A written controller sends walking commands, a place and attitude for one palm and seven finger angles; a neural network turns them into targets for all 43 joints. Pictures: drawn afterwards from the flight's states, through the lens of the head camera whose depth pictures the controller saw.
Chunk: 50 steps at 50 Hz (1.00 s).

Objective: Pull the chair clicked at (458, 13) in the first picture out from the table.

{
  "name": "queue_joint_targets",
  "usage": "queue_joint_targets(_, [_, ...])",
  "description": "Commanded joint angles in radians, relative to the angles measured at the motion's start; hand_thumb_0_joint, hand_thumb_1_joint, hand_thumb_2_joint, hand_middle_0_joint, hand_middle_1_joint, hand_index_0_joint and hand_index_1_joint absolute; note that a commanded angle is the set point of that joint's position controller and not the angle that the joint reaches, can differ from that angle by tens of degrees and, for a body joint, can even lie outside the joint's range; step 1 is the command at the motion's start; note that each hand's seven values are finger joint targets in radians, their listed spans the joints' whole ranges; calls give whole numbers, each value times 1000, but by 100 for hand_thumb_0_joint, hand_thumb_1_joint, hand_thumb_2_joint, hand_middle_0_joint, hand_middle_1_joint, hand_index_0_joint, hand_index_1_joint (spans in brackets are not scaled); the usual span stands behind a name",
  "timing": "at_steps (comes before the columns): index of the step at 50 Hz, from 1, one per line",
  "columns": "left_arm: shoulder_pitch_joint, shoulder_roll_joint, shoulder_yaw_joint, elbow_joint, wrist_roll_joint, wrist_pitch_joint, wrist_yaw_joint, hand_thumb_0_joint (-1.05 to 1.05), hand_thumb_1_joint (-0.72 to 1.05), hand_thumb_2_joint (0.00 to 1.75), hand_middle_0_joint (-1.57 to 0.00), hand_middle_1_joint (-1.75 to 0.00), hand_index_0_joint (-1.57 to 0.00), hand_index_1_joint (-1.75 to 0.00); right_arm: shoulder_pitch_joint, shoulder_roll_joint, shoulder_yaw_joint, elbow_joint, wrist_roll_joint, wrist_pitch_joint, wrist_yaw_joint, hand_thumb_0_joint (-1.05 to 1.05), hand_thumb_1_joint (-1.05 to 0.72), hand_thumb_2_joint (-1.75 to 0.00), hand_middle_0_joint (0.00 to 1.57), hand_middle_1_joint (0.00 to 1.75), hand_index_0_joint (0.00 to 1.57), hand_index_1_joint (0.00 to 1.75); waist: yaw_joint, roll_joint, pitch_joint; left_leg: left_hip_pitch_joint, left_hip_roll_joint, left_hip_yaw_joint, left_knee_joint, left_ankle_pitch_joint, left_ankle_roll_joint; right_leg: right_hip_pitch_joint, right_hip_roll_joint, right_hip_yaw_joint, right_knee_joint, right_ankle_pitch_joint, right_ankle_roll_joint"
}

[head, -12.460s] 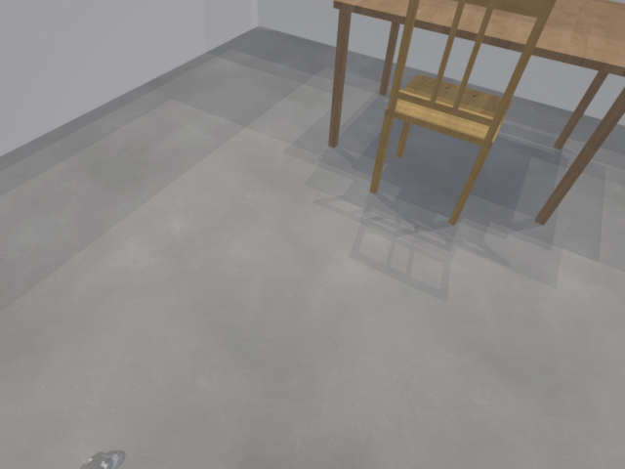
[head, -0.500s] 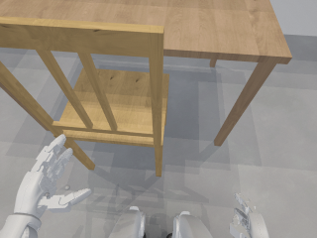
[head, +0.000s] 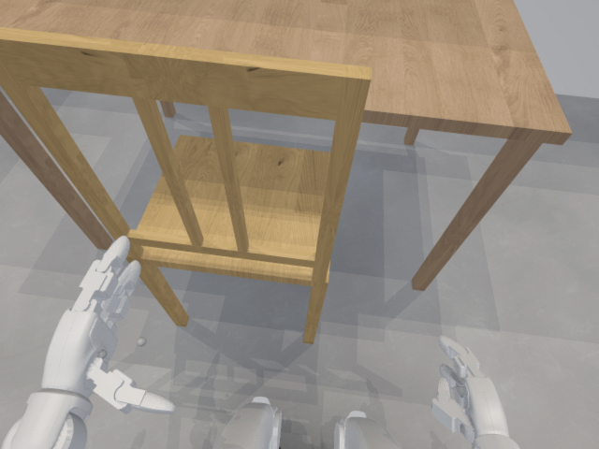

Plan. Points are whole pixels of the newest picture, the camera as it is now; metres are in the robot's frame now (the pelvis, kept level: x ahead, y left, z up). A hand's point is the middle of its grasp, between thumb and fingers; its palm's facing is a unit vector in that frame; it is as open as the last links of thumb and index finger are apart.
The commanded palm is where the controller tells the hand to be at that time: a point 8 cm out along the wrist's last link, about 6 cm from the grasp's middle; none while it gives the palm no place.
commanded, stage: raise the hand toward the chair's back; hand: left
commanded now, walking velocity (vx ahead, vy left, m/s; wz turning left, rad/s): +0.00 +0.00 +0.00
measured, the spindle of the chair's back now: (176, 185) +0.47 +0.23 +0.03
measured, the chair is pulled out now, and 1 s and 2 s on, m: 0.00 0.00 0.00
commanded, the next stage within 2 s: aim the fingers beside a spindle in 0.74 s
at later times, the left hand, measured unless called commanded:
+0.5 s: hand (145, 315) +0.26 +0.20 +0.05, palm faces -0.01 -1.00 -0.05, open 16.9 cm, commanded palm +0.23 +0.25 +0.06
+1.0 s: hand (176, 319) +0.26 +0.17 +0.04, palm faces -0.03 -1.00 -0.05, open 16.9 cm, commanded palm +0.24 +0.23 +0.05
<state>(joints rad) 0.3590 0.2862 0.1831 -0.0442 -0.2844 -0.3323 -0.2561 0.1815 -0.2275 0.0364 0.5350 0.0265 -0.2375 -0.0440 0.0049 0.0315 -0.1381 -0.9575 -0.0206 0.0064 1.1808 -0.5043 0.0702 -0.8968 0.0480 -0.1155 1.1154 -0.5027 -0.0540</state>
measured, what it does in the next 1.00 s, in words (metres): stands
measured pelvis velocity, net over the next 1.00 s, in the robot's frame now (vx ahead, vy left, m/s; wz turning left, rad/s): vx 0.01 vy -0.03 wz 0.00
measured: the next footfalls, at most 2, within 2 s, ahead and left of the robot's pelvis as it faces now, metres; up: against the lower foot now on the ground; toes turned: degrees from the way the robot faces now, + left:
none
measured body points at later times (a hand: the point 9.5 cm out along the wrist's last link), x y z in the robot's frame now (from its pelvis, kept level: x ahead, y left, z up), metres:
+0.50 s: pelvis +0.01 -0.01 +0.01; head +0.09 +0.01 +0.45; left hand +0.25 +0.26 +0.06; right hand +0.18 -0.25 -0.07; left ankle +0.04 +0.07 -0.65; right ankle +0.02 -0.09 -0.65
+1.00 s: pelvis +0.01 -0.03 +0.00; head +0.09 -0.02 +0.44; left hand +0.25 +0.22 +0.05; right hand +0.19 -0.26 -0.08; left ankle +0.04 +0.07 -0.65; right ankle +0.02 -0.09 -0.65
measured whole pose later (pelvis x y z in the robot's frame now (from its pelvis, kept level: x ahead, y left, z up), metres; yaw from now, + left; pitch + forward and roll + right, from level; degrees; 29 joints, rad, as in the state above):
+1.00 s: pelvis +0.01 -0.03 +0.00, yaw +0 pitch +16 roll -2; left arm 0.25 0.28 0.20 0.06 -0.29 -0.32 -0.29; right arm 0.20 -0.26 0.03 0.56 0.03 -0.24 -0.05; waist -0.01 0.03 -0.13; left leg -0.95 0.00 -0.01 1.17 -0.51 0.03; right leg -0.90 0.07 -0.12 1.12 -0.51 -0.09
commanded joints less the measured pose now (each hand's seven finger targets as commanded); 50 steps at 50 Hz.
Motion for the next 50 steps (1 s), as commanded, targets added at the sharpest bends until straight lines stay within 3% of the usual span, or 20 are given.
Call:
queue_joint_targets(1, [-116,143,81,-188,-21,-29,-34,0,-50,30,-6,-8,-6,-8,0,-176,-66,-138,1,-52,-29,0,-90,-90,20,30,20,30,-18,39,-208,253,33,-160,-245,116,-70,47,7,60,-144,75,22])
queue_joint_targets(3, [-154,173,118,-233,-33,-47,-31,0,-50,30,-6,-8,-6,-8,2,-174,-64,-135,-5,-57,-29,0,-90,-90,20,30,20,30,-5,75,-257,292,29,-155,-235,185,-79,63,6,62,-137,109,19])
queue_joint_targets(5, [-138,153,117,-226,-43,-69,-26,0,-50,30,-6,-8,-6,-8,7,-169,-63,-125,-8,-60,-24,0,-90,-90,20,30,20,30,-2,86,-257,321,33,-164,-236,238,-95,54,10,52,-127,133,18])
queue_joint_targets(7, [-130,169,133,-207,-37,-79,-24,0,-50,30,-6,-8,-6,-8,12,-174,-65,-115,-12,-60,-19,0,-90,-90,20,30,20,30,-1,93,-271,333,36,-169,-228,277,-101,46,12,51,-118,148,18])
queue_joint_targets(10, [-122,137,99,-154,-30,-58,-41,0,-50,30,-6,-8,-6,-8,16,-175,-66,-114,-7,-53,-14,0,-90,-90,20,30,20,30,-13,65,-240,298,35,-155,-229,263,-95,59,8,50,-132,150,21])
queue_joint_targets(13, [-120,147,94,-144,-25,-18,-62,0,-50,30,-6,-8,-6,-8,23,-182,-69,-121,2,-49,-16,0,-90,-90,20,30,20,30,-12,78,-256,309,35,-150,-239,281,-94,84,5,51,-149,161,22])
queue_joint_targets(16, [-108,154,112,-153,-37,5,-63,0,-50,30,-6,-8,-6,-8,25,-179,-72,-128,5,-49,-19,0,-90,-90,20,30,20,30,-9,44,-262,303,29,-137,-238,299,-88,123,7,52,-161,185,24])
queue_joint_targets(19, [-119,180,151,-194,-47,-20,-42,0,-50,30,-6,-8,-6,-8,28,-174,-74,-122,-3,-52,-16,0,-90,-90,20,30,20,30,2,62,-294,318,24,-123,-222,377,-90,150,7,55,-153,237,23])
queue_joint_targets(22, [-119,171,153,-156,-45,-56,-22,0,-50,30,-6,-8,-6,-8,22,-171,-74,-105,-7,-53,-11,0,-90,-90,20,30,20,30,-7,41,-250,275,22,-113,-205,338,-84,126,11,62,-151,221,23])
queue_joint_targets(24, [-122,149,125,-145,-39,-74,-19,0,-50,30,-6,-8,-6,-8,19,-171,-71,-105,-7,-54,-7,0,-90,-90,20,30,20,30,-13,60,-230,254,22,-107,-203,286,-79,111,6,67,-149,191,22])
queue_joint_targets(29, [-105,152,110,-124,-27,-51,-36,0,-50,30,-6,-8,-6,-8,22,-174,-71,-116,-1,-51,-8,0,-90,-90,20,30,20,30,-12,28,-265,225,17,-88,-195,263,-59,163,-1,97,-168,202,27])
queue_joint_targets(33, [-126,179,136,-173,-37,-41,-37,0,-50,30,-6,-8,-6,-8,17,-168,-68,-118,0,-49,-13,0,-90,-90,20,30,20,30,-8,45,-292,221,11,-78,-181,283,-52,209,-7,124,-178,243,31])
queue_joint_targets(34, [-128,172,138,-170,-39,-46,-33,0,-50,30,-6,-8,-6,-8,18,-165,-68,-114,1,-49,-14,0,-90,-90,20,30,20,30,-9,19,-289,216,13,-79,-182,280,-52,211,-5,119,-175,241,33])
queue_joint_targets(37, [-140,178,154,-144,-41,-57,-22,0,-50,30,-6,-8,-6,-8,3,-161,-64,-103,-1,-50,-16,0,-90,-90,20,30,20,30,-13,15,-249,165,12,-72,-158,239,-49,203,-11,152,-186,211,37])
queue_joint_targets(40, [-152,145,119,-108,-38,-62,-28,0,-50,30,-6,-8,-6,-8,-2,-158,-59,-104,2,-51,-13,0,-90,-90,20,30,20,30,-22,12,-208,131,12,-68,-152,190,-49,190,-22,174,-204,159,41])
queue_joint_targets(44, [-181,135,88,-99,-27,-50,-44,0,-50,30,-6,-8,-6,-8,6,-162,-58,-108,7,-52,-15,0,-90,-90,20,30,20,30,-31,-8,-230,128,14,-67,-142,192,-44,201,-28,192,-207,167,48])
queue_joint_targets(47, [-221,144,86,-120,-24,-56,-42,0,-50,30,-6,-8,-6,-8,8,-164,-57,-105,5,-57,-18,0,-90,-90,20,30,20,30,-28,23,-249,135,13,-67,-135,204,-43,200,-27,192,-197,181,46])
queue_joint_targets(50, [-255,158,106,-98,-18,-67,-21,0,-50,30,-6,-8,-6,-8,6,-162,-56,-96,2,-59,-19,0,-90,-90,20,30,20,30,-25,5,-248,117,14,-68,-129,191,-46,193,-29,194,-193,165,45])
